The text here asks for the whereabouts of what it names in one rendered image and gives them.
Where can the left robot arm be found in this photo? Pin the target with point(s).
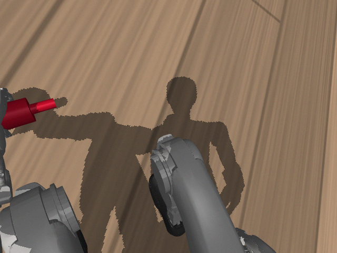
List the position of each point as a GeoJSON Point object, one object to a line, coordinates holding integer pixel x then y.
{"type": "Point", "coordinates": [6, 193]}

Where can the bottle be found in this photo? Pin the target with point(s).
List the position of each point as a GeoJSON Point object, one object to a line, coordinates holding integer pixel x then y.
{"type": "Point", "coordinates": [20, 112]}

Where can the left robot hand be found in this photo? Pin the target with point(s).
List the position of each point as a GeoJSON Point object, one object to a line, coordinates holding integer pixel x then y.
{"type": "Point", "coordinates": [5, 97]}

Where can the right robot hand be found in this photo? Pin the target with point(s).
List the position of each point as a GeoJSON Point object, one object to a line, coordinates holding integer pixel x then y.
{"type": "Point", "coordinates": [253, 244]}

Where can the right robot foot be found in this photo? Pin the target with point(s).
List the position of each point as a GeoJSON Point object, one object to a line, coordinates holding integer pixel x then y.
{"type": "Point", "coordinates": [176, 230]}

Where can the left robot foot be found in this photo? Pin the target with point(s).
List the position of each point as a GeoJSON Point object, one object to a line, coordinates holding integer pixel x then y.
{"type": "Point", "coordinates": [82, 241]}

